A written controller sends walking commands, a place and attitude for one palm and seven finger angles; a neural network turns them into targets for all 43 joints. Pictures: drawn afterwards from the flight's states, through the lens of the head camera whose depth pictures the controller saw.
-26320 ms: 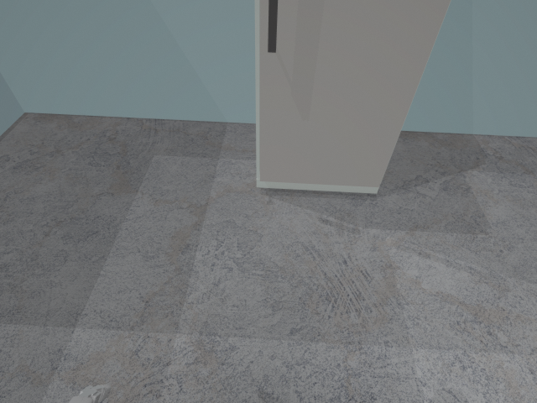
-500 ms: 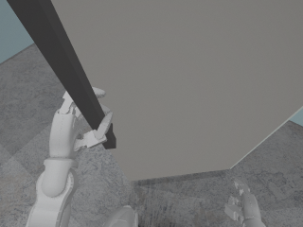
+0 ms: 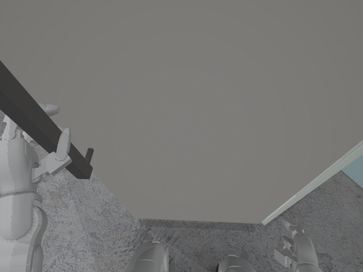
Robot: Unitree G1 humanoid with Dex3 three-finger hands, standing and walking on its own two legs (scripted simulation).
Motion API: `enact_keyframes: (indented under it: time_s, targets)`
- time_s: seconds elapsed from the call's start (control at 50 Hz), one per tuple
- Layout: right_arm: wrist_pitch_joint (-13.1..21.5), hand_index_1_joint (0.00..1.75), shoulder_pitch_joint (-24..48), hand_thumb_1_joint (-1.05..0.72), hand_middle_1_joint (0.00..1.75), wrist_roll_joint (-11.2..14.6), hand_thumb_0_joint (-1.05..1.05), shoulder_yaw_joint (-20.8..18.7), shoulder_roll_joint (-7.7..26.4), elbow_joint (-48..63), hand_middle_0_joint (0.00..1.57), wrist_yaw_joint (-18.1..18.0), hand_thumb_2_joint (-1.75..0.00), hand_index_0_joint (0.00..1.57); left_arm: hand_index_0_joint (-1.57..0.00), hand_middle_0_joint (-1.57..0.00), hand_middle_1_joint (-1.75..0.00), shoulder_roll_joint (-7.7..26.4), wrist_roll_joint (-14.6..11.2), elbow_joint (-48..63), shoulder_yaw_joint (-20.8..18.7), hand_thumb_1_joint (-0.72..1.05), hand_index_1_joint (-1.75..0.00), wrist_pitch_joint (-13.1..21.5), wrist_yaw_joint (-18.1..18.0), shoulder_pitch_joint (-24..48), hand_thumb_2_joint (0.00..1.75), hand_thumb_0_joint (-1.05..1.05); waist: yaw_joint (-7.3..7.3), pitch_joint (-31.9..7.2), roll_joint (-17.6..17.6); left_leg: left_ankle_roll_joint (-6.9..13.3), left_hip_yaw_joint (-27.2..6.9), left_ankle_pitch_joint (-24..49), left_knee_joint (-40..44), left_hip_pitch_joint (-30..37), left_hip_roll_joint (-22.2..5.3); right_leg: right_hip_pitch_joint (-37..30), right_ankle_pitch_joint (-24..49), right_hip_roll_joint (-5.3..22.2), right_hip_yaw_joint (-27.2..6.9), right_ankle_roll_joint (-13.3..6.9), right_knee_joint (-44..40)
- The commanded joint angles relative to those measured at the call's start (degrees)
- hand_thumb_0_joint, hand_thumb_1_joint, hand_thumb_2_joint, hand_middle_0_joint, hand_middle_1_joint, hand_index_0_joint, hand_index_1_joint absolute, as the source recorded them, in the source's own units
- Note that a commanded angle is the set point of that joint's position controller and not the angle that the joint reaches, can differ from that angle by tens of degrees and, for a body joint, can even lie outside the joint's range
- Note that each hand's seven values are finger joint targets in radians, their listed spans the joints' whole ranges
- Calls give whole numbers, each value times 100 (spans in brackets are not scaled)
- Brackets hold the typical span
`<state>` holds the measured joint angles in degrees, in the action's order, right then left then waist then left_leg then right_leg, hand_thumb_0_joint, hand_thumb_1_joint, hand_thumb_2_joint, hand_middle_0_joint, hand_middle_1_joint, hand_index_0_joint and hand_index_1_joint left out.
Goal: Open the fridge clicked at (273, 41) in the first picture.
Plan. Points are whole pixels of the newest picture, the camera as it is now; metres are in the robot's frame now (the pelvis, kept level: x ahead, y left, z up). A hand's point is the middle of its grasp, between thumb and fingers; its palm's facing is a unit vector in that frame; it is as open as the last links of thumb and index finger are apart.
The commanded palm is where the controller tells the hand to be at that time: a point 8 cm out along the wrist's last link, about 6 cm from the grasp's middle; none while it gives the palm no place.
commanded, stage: walk backward, drawing the door open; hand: left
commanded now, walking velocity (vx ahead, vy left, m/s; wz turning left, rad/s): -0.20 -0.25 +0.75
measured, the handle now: (16, 80) +0.33 +0.22 +0.27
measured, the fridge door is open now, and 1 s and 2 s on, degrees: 54 69 68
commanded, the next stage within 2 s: stop walking and hold the door back in 0.38 s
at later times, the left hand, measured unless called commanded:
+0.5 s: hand (51, 247) +0.15 +0.17 +0.16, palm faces +0.68 -0.65 -0.35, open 7.0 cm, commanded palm +0.10 +0.20 +0.15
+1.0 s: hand (52, 241) +0.16 +0.17 +0.16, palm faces +0.62 -0.76 -0.21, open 6.3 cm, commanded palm +0.11 +0.21 +0.15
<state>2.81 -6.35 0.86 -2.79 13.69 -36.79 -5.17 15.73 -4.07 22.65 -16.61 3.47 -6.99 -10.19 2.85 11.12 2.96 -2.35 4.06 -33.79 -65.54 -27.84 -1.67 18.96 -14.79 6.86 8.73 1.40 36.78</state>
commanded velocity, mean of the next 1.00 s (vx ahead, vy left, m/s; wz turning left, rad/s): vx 0.01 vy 0.02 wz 0.27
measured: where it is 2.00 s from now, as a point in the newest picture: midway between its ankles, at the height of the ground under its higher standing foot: outside the picture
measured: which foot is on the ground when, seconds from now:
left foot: up 0.00-0.06, down 0.08-0.46, up 0.48-0.90, down 0.92-1.00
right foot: down 0.00-0.08, up 0.10-0.44, down 0.46-0.92, up 0.94-1.00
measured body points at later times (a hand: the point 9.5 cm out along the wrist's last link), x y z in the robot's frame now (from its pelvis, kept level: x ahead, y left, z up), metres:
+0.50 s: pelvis -0.04 -0.17 +0.00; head +0.01 -0.17 +0.45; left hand +0.11 +0.20 +0.17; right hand +0.20 -0.33 -0.09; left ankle -0.01 +0.03 -0.70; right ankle +0.00 -0.30 -0.73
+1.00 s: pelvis -0.16 -0.20 +0.02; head -0.13 -0.18 +0.46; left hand +0.12 +0.21 +0.18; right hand +0.08 -0.40 -0.07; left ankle -0.20 -0.10 -0.72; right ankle -0.04 -0.30 -0.69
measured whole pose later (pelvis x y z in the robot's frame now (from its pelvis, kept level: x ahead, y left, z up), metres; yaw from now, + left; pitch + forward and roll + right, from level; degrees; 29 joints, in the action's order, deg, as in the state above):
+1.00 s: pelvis -0.16 -0.20 +0.02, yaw +22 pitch -2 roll +0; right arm 4.5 -10.5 1.8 -0.5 15.8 -39.0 -5.8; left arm 22.9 -0.5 -36.9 -12.3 11.0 -5.1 35.7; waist 1.4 6.5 -1.4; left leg 1.7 5.1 -15.0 -29.1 -12.0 -1.8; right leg 26.7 -22.4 4.4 4.8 0.8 45.5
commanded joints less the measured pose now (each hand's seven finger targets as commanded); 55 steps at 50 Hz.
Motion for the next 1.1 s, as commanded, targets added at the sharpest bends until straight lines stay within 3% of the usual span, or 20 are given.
enact_keyframes:
  time_s: [0.0, 0.02, 0.04, 0.06, 0.08, 0.12, 0.22, 0.34, 0.4, 0.44, 0.46, 0.48, 0.5, 0.52, 0.58, 0.84, 0.88, 0.92, 0.98, 1.08]
  targets:
    - [313, 30, 283, -90, 30, -77, 0, -5, 188, 1086, 20, -128, -90, 20, -45, -45, -140, 1174, -9, 1878, -544, 90, -140, 680, -53, 796, 90, 0, -162, -2203, -1217, 25, 148, 827, 2792, 1146, -120, -835, 2388, 930, -158, -786, -302]
    - [321, 30, 109, -90, 30, -92, 0, -36, 237, 1051, 20, -160, -90, 20, -45, -45, -140, 1097, -21, 1918, -413, 90, -140, 677, -38, 890, 90, 0, -19, -2274, -650, 28, 98, 1629, 3679, 1980, -161, -238, 1730, 719, -49, -600, 423]
    - [346, 30, -6, -90, 30, -99, 0, -79, 373, 1097, 20, -171, -90, 20, -45, -45, -140, 1000, -28, 2033, -259, 90, -140, 718, -17, 1047, 90, 0, 88, -2182, 393, 314, -1265, 2844, 4423, 3170, -1048, 1307, -99, 259, 8, -260, 1763]
    - [421, 30, 40, -90, 30, -147, 0, -110, 583, 1127, 20, -141, -90, 20, -45, -45, -140, 1052, 53, 2171, -159, 90, -140, 824, -6, 1041, 90, 0, -180, -2322, 1793, 916, -3655, 5590, 4791, 3702, -2708, 2230, -2238, -321, -414, 118, 2788]
    - [516, 30, 11, -90, 30, -209, 0, -7, 450, 961, 20, -51, -90, 20, -45, -45, -140, 1296, 237, 2140, -304, 90, -140, 931, 27, 1132, 90, 0, -250, -2438, 1246, 1395, -3993, 6548, 4534, 3731, -3145, 2309, -2009, -342, -1091, 135, 3375]
    - [581, 30, 105, -90, 30, -169, 0, -77, 494, 898, 20, 27, -90, 20, -45, -45, -140, 1770, 265, 2456, -656, 90, -140, 943, 94, 1641, 90, 0, -93, -2240, 1338, 936, -3191, 4941, 4637, 2872, -2455, 1923, -1219, -250, -1326, 128, 3406]
    - [622, 30, -152, -90, 30, -37, 0, -87, 457, 761, 20, 103, -90, 20, -45, -45, -140, 1240, 149, 1745, -446, 90, -140, 632, -26, 1176, 90, 0, -199, -2201, 1667, 674, -1266, 4319, 4428, 2504, -1227, 1025, -500, -665, -676, 276, 2170]
    - [771, 30, -156, -90, 30, -26, 0, -30, 536, 857, 20, 74, -90, 20, -45, -45, -140, 1437, -22, 1183, -800, 90, -140, 623, -140, 947, 90, 0, -188, -2073, 1973, 890, -1631, 3837, 4418, 2003, -1317, 100, -1229, -918, -505, 328, 619]
    - [823, 30, -63, -90, 30, -51, 0, -1, 504, 880, 20, 120, -90, 20, -45, -45, -140, 1721, 0, 1081, -1097, 90, -140, 666, -151, 933, 90, 0, -386, -2188, 1291, 526, -1464, 3109, 3538, 1369, -840, -1233, 304, -854, -447, 337, -1477]
    - [735, 30, 113, -90, 30, -29, 0, 56, 207, 1034, 20, 120, -90, 20, -45, -45, -140, 2484, 126, 981, -1537, 90, -140, 619, -151, 951, 90, 0, -405, -1984, -1553, -92, -510, -117, 1154, -205, 453, -1519, 2055, 952, -2019, -359, -2077]
    - [779, 30, 225, -90, 30, -8, 0, 59, 300, 1032, 20, 76, -90, 20, -45, -45, -140, 2614, 101, 789, -1703, 90, -140, 572, -233, 908, 90, 0, -470, -2109, -1415, -43, -800, -451, -268, -444, 572, -1107, 3136, 1694, -2701, -796, -1940]
    - [746, 30, 92, -90, 30, -100, 0, 184, 327, 757, 20, 39, -90, 20, -45, -45, -140, 2236, 102, -430, -1424, 90, -140, 464, -278, 1061, 90, 0, -362, -2106, -970, -35, -1071, -98, -740, -680, 266, -1152, 3232, 1935, -2322, -878, -1724]
    - [698, 30, -29, -90, 30, -64, 0, -97, 606, 613, 20, 29, -90, 20, -45, -45, -140, 2700, 147, -775, -1917, 90, -140, 429, -307, 1424, 90, 0, -252, -2188, -1538, -144, -1156, 167, -1137, -698, 242, -1122, 3073, 1745, -2851, -762, -1626]
    - [630, 30, 206, -90, 30, -89, 0, 6, 507, 516, 20, 12, -90, 20, -45, -45, -140, 2137, 152, -869, -1226, 90, -140, 508, -256, 2304, 90, 0, -187, -2086, -1196, -186, -1116, 662, -1328, -787, 173, -1420, 3389, 1559, -2190, -704, -1336]
    - [431, 30, 206, -90, 30, -42, 0, 67, 642, 433, 20, -98, -90, 20, -45, -45, -140, 2773, 180, -2337, -1596, 90, -140, 752, -324, 3115, 90, 0, -253, -2011, -947, -142, -776, 1134, -578, -588, 202, -1683, 4007, 1273, -1380, -453, -1109]
    - [315, 30, -180, -90, 30, 34, 0, 17, 841, 327, 20, -29, -90, 20, -45, -45, -140, 2789, 267, -4312, -670, 90, -140, 1116, -107, 6545, 90, 0, -454, -2481, -1436, 330, 274, 691, 3381, 1313, 329, -1138, -1257, 1165, -1601, -617, -2228]
    - [303, 30, -411, -90, 30, 31, 0, 15, 916, 276, 20, -83, -90, 20, -45, -45, -140, 2663, 284, -4503, -441, 90, -140, 1244, -39, 6985, 90, 0, -228, -2680, -453, 479, 226, 976, 4598, 2489, 223, -457, -1663, 482, -939, -270, -1313]
    - [386, 30, -360, -90, 30, 67, 0, 38, 1129, 401, 20, -104, -90, 20, -45, -45, -140, 2335, 256, -4445, -148, 90, -140, 1351, -15, 7658, 90, 0, -179, -2083, 2194, 1259, -2675, -186, 5706, 2739, -1807, 1474, -1691, -595, -8, 6, 1105]
    - [438, 30, -412, -90, 30, 171, 0, 69, 933, 311, 20, -127, -90, 20, -45, -45, -140, 2590, 436, -4523, -72, 90, -140, 1253, 1, 8345, 90, 0, -215, -2123, 971, 1518, -3012, 797, 5318, 2776, -2079, 2173, -929, -304, -1047, -102, 2559]
    - [306, 30, -779, -90, 30, 192, 0, 89, 904, 177, 20, -121, -90, 20, -45, -45, -140, 1938, 318, -4886, 462, 90, -140, 960, 324, 8177, 90, 0, -171, -2530, 493, 1284, -1517, 3677, 4547, 3498, -1581, 1966, -444, -452, -588, 44, 2049]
